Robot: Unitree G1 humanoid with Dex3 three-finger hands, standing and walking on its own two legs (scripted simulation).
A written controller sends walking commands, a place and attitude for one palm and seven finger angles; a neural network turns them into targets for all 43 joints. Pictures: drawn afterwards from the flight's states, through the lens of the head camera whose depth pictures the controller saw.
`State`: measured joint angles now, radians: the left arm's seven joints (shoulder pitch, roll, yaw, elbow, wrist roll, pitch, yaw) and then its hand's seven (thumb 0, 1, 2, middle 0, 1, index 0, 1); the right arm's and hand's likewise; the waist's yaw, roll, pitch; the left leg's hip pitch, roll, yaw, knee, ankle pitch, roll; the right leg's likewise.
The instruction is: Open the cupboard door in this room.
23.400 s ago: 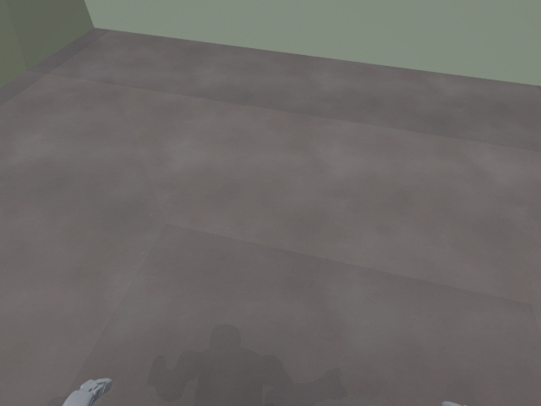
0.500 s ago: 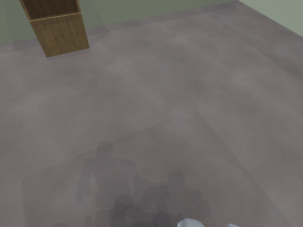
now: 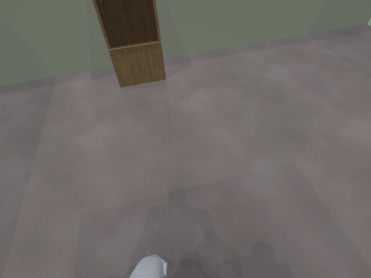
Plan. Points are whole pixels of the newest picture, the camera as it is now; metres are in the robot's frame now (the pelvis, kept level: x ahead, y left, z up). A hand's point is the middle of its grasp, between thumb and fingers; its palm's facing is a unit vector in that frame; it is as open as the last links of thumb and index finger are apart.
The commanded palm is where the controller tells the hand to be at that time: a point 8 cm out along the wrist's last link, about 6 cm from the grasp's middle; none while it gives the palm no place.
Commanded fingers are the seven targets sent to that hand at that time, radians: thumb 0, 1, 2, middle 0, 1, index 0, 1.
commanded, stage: turn or walk to find it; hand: left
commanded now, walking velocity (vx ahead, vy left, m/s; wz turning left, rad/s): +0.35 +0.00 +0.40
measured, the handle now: out of the picture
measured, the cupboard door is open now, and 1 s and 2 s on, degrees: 0 0 0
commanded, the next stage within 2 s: stand and wait in 1.62 s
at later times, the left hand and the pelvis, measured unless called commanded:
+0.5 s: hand (86, 258) +0.20 +0.30 -0.18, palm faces +0.22 -0.96 -0.18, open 7.4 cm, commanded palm none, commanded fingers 0.00 0.90 0.90 -0.20 -0.30 -0.20 -0.30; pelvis +0.19 +0.10 -0.01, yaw +9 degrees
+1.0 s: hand (118, 180) +0.44 +0.27 -0.17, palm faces +0.22 -0.95 -0.23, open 7.2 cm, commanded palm none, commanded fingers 0.00 0.90 0.90 -0.20 -0.30 -0.20 -0.30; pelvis +0.42 +0.07 -0.01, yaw +11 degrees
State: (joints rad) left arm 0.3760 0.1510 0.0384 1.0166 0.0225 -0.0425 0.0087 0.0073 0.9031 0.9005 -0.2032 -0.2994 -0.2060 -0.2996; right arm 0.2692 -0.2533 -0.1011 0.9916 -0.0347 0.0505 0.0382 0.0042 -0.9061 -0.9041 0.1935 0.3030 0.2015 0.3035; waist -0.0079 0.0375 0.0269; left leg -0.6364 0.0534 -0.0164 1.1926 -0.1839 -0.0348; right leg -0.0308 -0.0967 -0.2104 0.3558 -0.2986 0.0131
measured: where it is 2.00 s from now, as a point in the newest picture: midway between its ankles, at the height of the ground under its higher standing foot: (172, 186)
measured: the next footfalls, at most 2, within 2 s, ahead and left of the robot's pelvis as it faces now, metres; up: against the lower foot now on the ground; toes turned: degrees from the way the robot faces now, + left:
left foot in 0.24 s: +0.21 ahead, +0.18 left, +0.00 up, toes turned +14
right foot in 0.82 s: +0.52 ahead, +0.00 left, +0.00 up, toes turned +2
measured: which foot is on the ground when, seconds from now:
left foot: up 0.00-0.22, down 0.24-0.82, up 0.84-1.00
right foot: down 0.00-0.26, up 0.28-0.80, down 0.82-1.00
